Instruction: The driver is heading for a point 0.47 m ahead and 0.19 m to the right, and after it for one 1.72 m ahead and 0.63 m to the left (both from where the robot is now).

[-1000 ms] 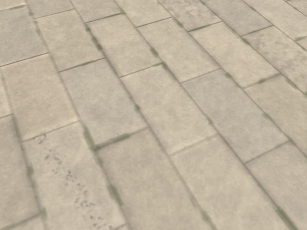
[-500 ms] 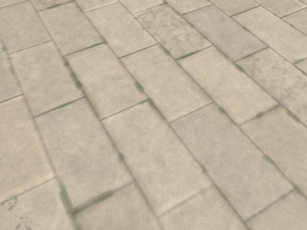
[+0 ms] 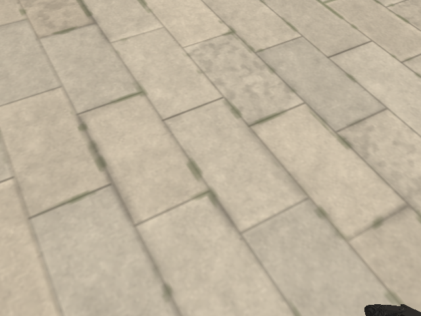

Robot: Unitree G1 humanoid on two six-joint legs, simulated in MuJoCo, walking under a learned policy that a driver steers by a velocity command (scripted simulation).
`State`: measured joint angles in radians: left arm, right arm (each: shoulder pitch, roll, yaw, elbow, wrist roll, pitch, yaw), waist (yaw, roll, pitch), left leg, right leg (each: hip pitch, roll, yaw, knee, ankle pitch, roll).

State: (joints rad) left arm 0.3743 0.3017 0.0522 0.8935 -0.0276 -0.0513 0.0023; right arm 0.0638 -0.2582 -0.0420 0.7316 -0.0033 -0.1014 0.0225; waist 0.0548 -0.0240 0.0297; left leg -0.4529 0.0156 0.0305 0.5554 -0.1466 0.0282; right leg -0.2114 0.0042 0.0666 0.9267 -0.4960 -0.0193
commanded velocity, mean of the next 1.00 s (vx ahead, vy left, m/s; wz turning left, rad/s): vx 0.50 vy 0.00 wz -0.21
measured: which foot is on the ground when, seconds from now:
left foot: down 0.00-0.48, up 0.50-1.00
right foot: up 0.00-0.44, down 0.46-1.00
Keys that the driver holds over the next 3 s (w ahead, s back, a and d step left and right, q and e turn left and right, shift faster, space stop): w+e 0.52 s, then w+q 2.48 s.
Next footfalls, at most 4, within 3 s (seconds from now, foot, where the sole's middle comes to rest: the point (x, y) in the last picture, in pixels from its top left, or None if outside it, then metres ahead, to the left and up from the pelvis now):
0.46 right None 0.37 -0.18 -0.76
1.02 left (242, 232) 0.74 -0.06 -0.76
1.48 right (299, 175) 1.00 -0.28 -0.76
2.00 left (215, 131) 1.20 0.06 -0.76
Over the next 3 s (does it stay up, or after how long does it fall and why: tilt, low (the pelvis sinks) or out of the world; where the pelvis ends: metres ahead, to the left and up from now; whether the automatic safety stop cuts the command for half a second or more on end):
stays up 1.51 0.24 -0.01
